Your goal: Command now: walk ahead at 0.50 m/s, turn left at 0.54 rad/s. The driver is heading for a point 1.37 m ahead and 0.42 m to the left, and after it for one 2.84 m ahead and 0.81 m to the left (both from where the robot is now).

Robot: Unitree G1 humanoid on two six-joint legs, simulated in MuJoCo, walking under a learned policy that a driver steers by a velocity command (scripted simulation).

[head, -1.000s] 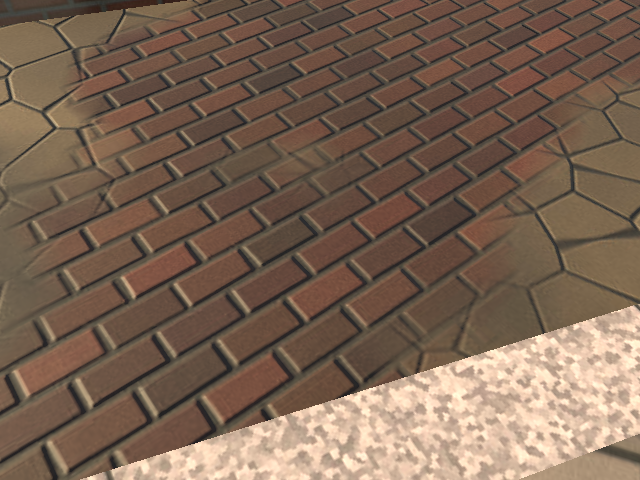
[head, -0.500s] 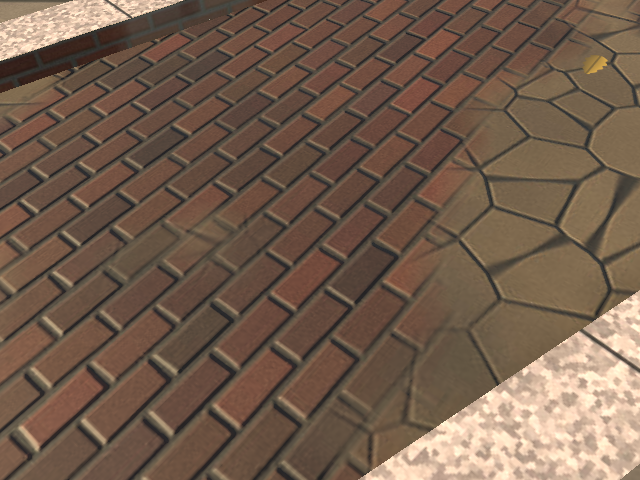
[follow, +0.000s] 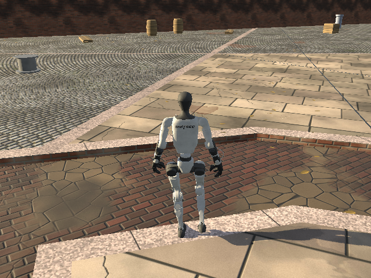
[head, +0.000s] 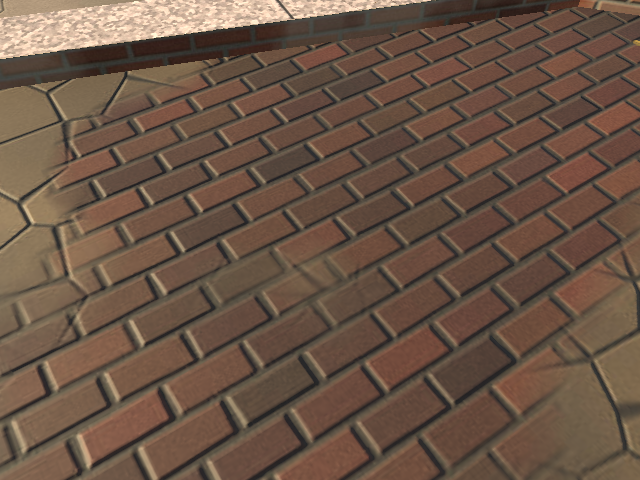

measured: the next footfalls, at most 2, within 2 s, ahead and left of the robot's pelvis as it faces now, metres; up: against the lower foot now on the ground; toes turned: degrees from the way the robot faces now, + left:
right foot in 0.48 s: +0.47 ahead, -0.14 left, -0.12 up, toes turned +20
left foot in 1.00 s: +0.62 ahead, +0.11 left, -0.12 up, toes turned +39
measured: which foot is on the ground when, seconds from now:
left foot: down 0.00-0.48, up 0.50-0.98, down 1.00-1.00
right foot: up 0.00-0.46, down 0.48-0.98, up 1.00-1.00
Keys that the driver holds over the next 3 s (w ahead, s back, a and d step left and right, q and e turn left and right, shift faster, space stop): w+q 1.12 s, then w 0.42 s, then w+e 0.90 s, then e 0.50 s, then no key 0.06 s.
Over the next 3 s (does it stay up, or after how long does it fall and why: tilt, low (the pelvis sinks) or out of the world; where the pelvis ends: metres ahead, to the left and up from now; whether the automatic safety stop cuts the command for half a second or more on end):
stays up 1.30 0.47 -0.11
